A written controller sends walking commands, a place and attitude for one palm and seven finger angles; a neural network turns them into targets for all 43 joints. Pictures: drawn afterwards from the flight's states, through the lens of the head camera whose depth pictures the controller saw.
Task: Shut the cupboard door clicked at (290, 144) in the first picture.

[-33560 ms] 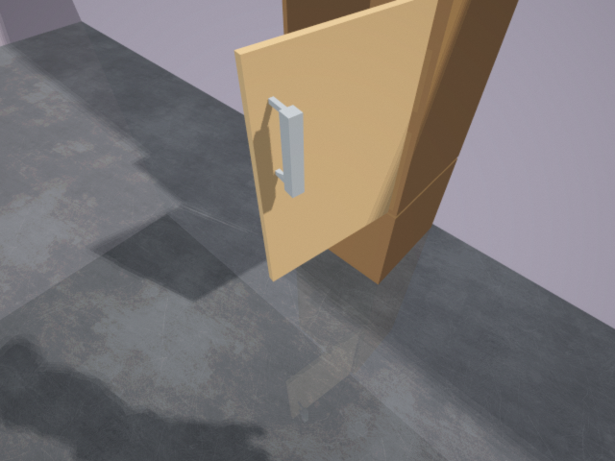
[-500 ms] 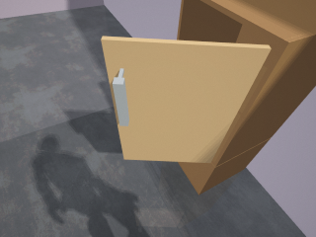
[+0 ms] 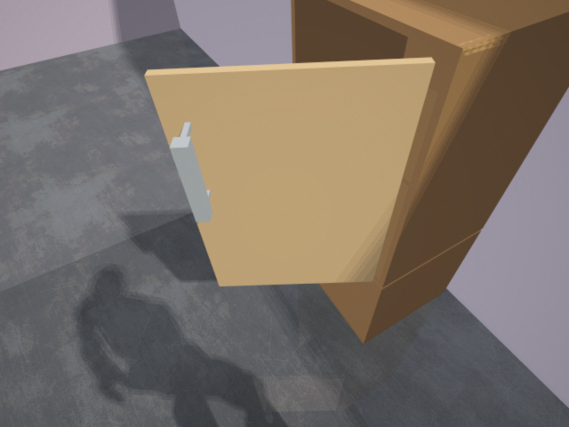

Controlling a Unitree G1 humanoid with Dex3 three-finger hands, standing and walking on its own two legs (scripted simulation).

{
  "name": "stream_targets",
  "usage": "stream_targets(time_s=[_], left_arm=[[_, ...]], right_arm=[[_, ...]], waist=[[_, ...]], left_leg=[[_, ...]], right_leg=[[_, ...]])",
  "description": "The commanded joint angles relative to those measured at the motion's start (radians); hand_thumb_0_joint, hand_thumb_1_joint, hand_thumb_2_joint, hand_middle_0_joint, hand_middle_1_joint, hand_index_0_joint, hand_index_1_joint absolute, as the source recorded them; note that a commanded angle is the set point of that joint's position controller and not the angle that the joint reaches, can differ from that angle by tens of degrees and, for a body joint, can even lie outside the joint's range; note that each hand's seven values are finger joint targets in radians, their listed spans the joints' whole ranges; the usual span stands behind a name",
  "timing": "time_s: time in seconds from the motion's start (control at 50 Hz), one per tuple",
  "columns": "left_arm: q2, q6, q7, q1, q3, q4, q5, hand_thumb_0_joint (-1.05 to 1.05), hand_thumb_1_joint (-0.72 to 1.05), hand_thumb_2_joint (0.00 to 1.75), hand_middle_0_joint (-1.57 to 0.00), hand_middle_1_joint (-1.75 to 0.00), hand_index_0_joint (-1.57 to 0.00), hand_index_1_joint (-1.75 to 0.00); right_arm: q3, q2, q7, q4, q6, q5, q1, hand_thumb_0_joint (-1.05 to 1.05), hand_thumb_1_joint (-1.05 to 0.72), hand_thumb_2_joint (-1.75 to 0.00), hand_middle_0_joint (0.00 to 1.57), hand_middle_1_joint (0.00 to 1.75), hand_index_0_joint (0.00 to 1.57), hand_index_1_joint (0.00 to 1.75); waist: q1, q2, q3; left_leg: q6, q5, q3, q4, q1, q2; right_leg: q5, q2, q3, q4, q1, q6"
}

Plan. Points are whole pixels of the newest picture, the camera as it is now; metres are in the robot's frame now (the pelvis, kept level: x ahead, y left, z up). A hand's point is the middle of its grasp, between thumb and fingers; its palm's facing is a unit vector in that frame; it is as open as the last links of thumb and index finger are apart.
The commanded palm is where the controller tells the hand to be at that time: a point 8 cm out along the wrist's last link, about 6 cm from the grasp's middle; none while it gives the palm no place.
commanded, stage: look again from close up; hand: left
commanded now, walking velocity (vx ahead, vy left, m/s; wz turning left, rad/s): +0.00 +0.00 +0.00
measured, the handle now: (195, 174) +0.49 +0.18 +0.09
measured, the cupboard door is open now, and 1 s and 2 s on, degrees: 61 61 61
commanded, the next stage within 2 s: shuffle to correct the standing spot in 0.08 s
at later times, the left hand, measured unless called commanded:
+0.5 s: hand out of the picture +0.01 +0.16 -0.19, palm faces +0.01 -0.99 -0.16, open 7.4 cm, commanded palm none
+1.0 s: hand out of the picture +0.11 +0.17 -0.17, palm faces +0.03 -0.97 -0.23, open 7.3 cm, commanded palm none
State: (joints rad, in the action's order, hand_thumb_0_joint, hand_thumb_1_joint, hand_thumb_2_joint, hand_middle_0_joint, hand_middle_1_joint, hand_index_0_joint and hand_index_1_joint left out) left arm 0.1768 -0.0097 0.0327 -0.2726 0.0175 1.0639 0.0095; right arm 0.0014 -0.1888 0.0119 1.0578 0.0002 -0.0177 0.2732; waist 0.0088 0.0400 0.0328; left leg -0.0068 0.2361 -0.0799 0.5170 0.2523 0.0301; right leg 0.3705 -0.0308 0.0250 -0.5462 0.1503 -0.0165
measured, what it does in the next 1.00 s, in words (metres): steps on the spot: right foot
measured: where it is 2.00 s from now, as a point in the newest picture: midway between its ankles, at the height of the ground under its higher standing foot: outside the picture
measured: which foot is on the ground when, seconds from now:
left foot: down 0.00-1.00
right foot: down 0.00-0.80, up 0.82-0.98, down 1.00-1.00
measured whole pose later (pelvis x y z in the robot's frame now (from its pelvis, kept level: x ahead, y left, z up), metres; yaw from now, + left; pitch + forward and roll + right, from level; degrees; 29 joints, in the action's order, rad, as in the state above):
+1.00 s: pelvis +0.06 -0.02 +0.00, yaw -2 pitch +0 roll +1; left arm 0.18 0.00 0.05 -0.22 -0.02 0.98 0.02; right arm -0.03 -0.16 0.03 1.00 0.00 -0.01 0.17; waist -0.02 -0.02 0.08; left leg 0.02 0.29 -0.10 0.57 0.28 0.02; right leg 0.31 -0.04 0.00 -0.63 0.29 0.01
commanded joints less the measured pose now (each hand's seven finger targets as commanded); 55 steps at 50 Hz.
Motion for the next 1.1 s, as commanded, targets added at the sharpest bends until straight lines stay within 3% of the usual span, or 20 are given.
stream_targets(time_s=[0.0,0.16,0.34,0.42,0.48,0.52,0.58,0.64,0.7,0.74,0.76,0.78,0.8,0.92,0.94,0.96,0.98,1.02,1.06,1.08], left_arm=[[0.144,-0.016,0.009,-0.041,-0.022,-0.035,0.002,0.00,0.90,0.90,-0.20,-0.30,-0.20,-0.30],[0.159,-0.018,0.005,-0.044,-0.027,-0.027,0.003,0.00,0.90,0.90,-0.20,-0.30,-0.20,-0.30],[0.135,-0.003,-0.013,-0.104,-0.044,-0.008,0.009,0.00,0.90,0.90,-0.20,-0.30,-0.20,-0.30],[0.091,-0.011,-0.017,-0.118,-0.045,-0.012,0.016,0.00,0.90,0.90,-0.20,-0.30,-0.20,-0.30],[0.050,-0.016,-0.007,-0.095,-0.040,-0.027,0.010,0.00,0.90,0.90,-0.20,-0.30,-0.20,-0.30],[0.053,-0.022,-0.003,-0.171,-0.050,0.008,0.003,0.00,0.90,0.90,-0.20,-0.30,-0.20,-0.30],[0.159,-0.031,0.016,-0.231,-0.061,0.039,0.007,0.00,0.90,0.90,-0.20,-0.30,-0.20,-0.30],[0.128,-0.019,0.032,-0.222,-0.053,0.025,0.019,0.00,0.90,0.90,-0.20,-0.30,-0.20,-0.30],[0.135,-0.008,0.033,-0.154,-0.056,-0.017,0.017,0.00,0.90,0.90,-0.20,-0.30,-0.20,-0.30],[0.138,0.000,0.031,-0.083,-0.061,-0.056,0.003,0.00,0.90,0.90,-0.20,-0.30,-0.20,-0.30],[0.112,0.002,0.028,-0.073,-0.059,-0.076,-0.004,0.00,0.90,0.90,-0.20,-0.30,-0.20,-0.30],[0.070,0.003,0.032,-0.045,-0.053,-0.097,-0.006,0.00,0.90,0.90,-0.20,-0.30,-0.20,-0.30],[0.058,0.011,0.034,-0.038,-0.055,-0.103,0.000,0.00,0.90,0.90,-0.20,-0.30,-0.20,-0.30],[0.024,0.031,0.011,-0.068,-0.052,-0.078,0.012,0.00,0.90,0.90,-0.20,-0.30,-0.20,-0.30],[0.083,-0.003,0.033,-0.188,-0.051,-0.018,0.008,0.00,0.90,0.90,-0.20,-0.30,-0.20,-0.30],[0.138,-0.019,0.030,-0.104,-0.061,-0.099,0.017,0.00,0.90,0.90,-0.20,-0.30,-0.20,-0.30],[0.155,-0.032,0.027,-0.055,-0.063,-0.119,0.013,0.00,0.90,0.90,-0.20,-0.30,-0.20,-0.30],[0.180,-0.034,0.025,0.000,-0.050,-0.146,0.022,0.00,0.90,0.90,-0.20,-0.30,-0.20,-0.30],[0.151,-0.021,0.022,0.049,-0.055,-0.147,0.009,0.00,0.90,0.90,-0.20,-0.30,-0.20,-0.30],[0.117,-0.006,0.022,0.048,-0.046,-0.148,0.007,0.00,0.90,0.90,-0.20,-0.30,-0.20,-0.30]], right_arm=[[-0.021,-0.101,0.004,-0.039,-0.024,0.004,0.010,0.00,-0.90,-0.90,0.20,0.30,0.20,0.30],[-0.020,-0.107,0.007,-0.020,-0.025,0.006,-0.010,0.00,-0.90,-0.90,0.20,0.30,0.20,0.30],[-0.025,-0.069,0.000,-0.021,-0.020,-0.006,0.011,0.00,-0.90,-0.90,0.20,0.30,0.20,0.30],[-0.042,-0.128,0.011,0.017,-0.040,-0.007,0.117,0.00,-0.90,-0.90,0.20,0.30,0.20,0.30],[-0.043,-0.145,0.030,0.023,-0.036,-0.008,0.136,0.00,-0.90,-0.90,0.20,0.30,0.20,0.30],[-0.031,-0.101,0.040,0.001,-0.031,0.002,0.042,0.00,-0.90,-0.90,0.20,0.30,0.20,0.30],[-0.026,-0.047,0.034,-0.045,-0.019,0.021,-0.034,0.00,-0.90,-0.90,0.20,0.30,0.20,0.30],[-0.031,-0.014,0.033,-0.043,-0.008,0.022,-0.046,0.00,-0.90,-0.90,0.20,0.30,0.20,0.30],[-0.037,-0.013,0.030,-0.039,-0.003,0.019,-0.019,0.00,-0.90,-0.90,0.20,0.30,0.20,0.30],[-0.046,-0.036,0.031,-0.009,-0.005,0.009,0.077,0.00,-0.90,-0.90,0.20,0.30,0.20,0.30],[-0.057,-0.084,0.034,-0.006,-0.008,0.002,0.109,0.00,-0.90,-0.90,0.20,0.30,0.20,0.30],[-0.061,-0.113,0.033,-0.002,-0.011,0.002,0.145,0.00,-0.90,-0.90,0.20,0.30,0.20,0.30],[-0.052,-0.106,0.035,-0.011,-0.013,0.004,0.100,0.00,-0.90,-0.90,0.20,0.30,0.20,0.30],[-0.047,-0.097,0.032,-0.074,-0.014,-0.005,-0.064,0.00,-0.90,-0.90,0.20,0.30,0.20,0.30],[-0.073,-0.177,0.017,-0.109,-0.016,0.018,-0.164,0.00,-0.90,-0.90,0.20,0.30,0.20,0.30],[-0.060,-0.063,-0.007,-0.169,-0.012,0.015,-0.087,0.00,-0.90,-0.90,0.20,0.30,0.20,0.30],[-0.048,-0.040,-0.010,-0.173,-0.008,0.006,-0.079,0.00,-0.90,-0.90,0.20,0.30,0.20,0.30],[-0.041,-0.007,-0.017,-0.160,-0.014,0.006,-0.009,0.00,-0.90,-0.90,0.20,0.30,0.20,0.30],[-0.056,-0.095,-0.013,-0.130,-0.016,0.005,0.024,0.00,-0.90,-0.90,0.20,0.30,0.20,0.30],[-0.056,-0.116,-0.008,-0.133,-0.018,0.001,0.012,0.00,-0.90,-0.90,0.20,0.30,0.20,0.30]], waist=[[-0.008,-0.100,0.038],[-0.011,-0.068,0.036],[-0.007,-0.101,0.114],[0.020,0.100,0.044],[0.010,0.205,0.007],[-0.043,0.043,0.019],[-0.060,-0.235,-0.035],[-0.061,-0.242,-0.014],[-0.025,-0.202,-0.041],[0.025,-0.143,-0.094],[0.034,-0.014,-0.123],[0.043,0.131,-0.128],[0.022,0.148,-0.090],[-0.046,0.083,-0.016],[-0.101,0.047,-0.107],[-0.036,-0.176,-0.111],[-0.016,-0.134,-0.100],[0.022,0.033,-0.149],[0.041,-0.086,-0.106],[0.019,-0.002,-0.050]], left_leg=[[0.030,-0.081,0.068,-0.092,-0.066,0.061],[0.022,-0.095,0.058,-0.095,-0.074,0.065],[0.022,0.123,0.007,0.019,0.014,0.034],[0.102,-0.090,0.170,-0.067,-0.137,0.184],[0.182,-0.602,0.237,-0.064,-0.206,0.286],[0.097,-0.661,0.089,0.068,-0.069,0.179],[-0.002,0.196,-0.017,0.181,0.154,0.026],[0.005,0.263,-0.003,0.247,0.229,0.010],[0.004,0.117,-0.025,0.085,0.132,-0.021],[0.023,-0.340,-0.023,-0.051,-0.128,0.009],[0.085,-0.699,0.096,-0.020,-0.281,0.136],[0.196,-1.030,0.229,-0.073,-0.303,0.285],[0.252,-1.078,0.222,-0.102,-0.244,0.315],[0.187,-0.551,0.131,-0.137,-0.021,0.210],[0.097,-0.594,0.099,0.151,-0.144,0.202],[0.039,-0.088,0.027,0.206,0.063,0.061],[0.015,0.202,0.023,0.240,0.117,0.014],[0.000,0.153,0.030,0.011,-0.022,-0.028],[0.036,-0.156,0.099,0.005,-0.093,0.073],[0.065,-0.223,0.155,-0.044,-0.046,0.127]], right_leg=[[-0.124,-0.059,0.065,0.155,0.142,0.049],[-0.169,-0.063,0.079,0.176,0.132,0.053],[0.157,-0.067,0.125,0.210,0.189,0.105],[-0.005,0.027,-0.050,-0.064,0.238,0.069],[0.149,0.026,-0.091,-0.166,0.285,0.050],[-0.265,-0.016,-0.045,0.075,0.077,0.040],[-1.269,-0.223,0.087,0.045,-0.156,0.085],[-1.390,-0.241,0.096,0.013,-0.193,0.128],[-1.260,-0.199,0.067,-0.044,-0.151,0.150],[-1.012,-0.133,0.006,-0.128,-0.001,0.098],[-0.680,-0.063,-0.044,-0.207,0.153,0.049],[0.000,0.007,-0.075,-0.347,0.233,0.019],[0.243,0.011,-0.013,-0.429,0.239,0.020],[0.028,-0.011,-0.075,-0.172,0.094,0.014],[-0.170,-0.073,0.033,0.109,0.150,0.018],[-0.363,-0.161,0.199,0.159,0.045,0.057],[-0.549,-0.250,0.270,0.134,0.018,0.134],[-0.520,-0.202,0.141,0.046,0.046,0.149],[-0.288,-0.058,0.025,-0.037,0.152,0.061],[-0.134,-0.020,-0.021,-0.042,0.158,0.033]])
